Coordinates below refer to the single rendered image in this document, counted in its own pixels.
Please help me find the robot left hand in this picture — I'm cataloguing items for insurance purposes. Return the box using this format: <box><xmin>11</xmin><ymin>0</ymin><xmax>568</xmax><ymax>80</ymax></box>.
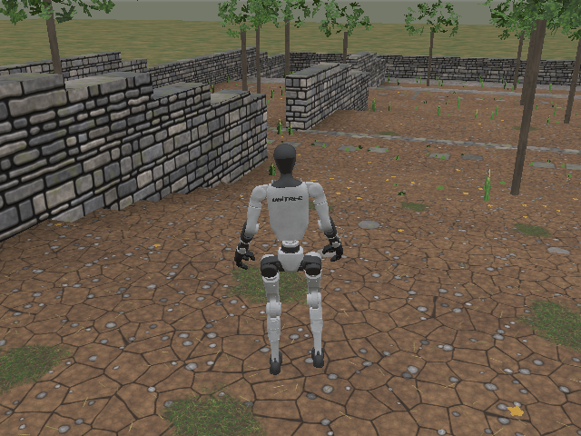
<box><xmin>234</xmin><ymin>249</ymin><xmax>255</xmax><ymax>270</ymax></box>

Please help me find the left robot foot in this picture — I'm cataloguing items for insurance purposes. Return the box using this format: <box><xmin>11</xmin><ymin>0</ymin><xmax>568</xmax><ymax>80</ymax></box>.
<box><xmin>270</xmin><ymin>352</ymin><xmax>282</xmax><ymax>375</ymax></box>

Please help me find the left robot upper arm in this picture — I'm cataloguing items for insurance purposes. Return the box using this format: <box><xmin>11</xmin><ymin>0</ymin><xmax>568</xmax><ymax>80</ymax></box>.
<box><xmin>245</xmin><ymin>184</ymin><xmax>268</xmax><ymax>235</ymax></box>

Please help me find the robot right hand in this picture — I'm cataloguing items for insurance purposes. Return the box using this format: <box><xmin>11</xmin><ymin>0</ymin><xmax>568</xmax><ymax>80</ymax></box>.
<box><xmin>322</xmin><ymin>242</ymin><xmax>343</xmax><ymax>262</ymax></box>

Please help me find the right robot forearm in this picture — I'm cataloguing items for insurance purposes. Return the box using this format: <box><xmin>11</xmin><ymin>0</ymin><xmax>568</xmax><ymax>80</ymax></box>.
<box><xmin>324</xmin><ymin>217</ymin><xmax>340</xmax><ymax>248</ymax></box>

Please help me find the humanoid robot head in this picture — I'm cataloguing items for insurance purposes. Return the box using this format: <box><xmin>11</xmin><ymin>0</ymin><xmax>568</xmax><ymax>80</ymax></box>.
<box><xmin>271</xmin><ymin>144</ymin><xmax>302</xmax><ymax>188</ymax></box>

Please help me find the left robot forearm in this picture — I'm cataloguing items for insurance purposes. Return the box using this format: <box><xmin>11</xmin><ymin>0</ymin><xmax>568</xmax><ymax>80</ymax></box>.
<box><xmin>237</xmin><ymin>221</ymin><xmax>254</xmax><ymax>254</ymax></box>

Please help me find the right robot upper arm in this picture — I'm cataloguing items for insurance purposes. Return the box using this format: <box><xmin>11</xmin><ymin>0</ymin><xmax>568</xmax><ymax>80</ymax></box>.
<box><xmin>306</xmin><ymin>182</ymin><xmax>332</xmax><ymax>232</ymax></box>

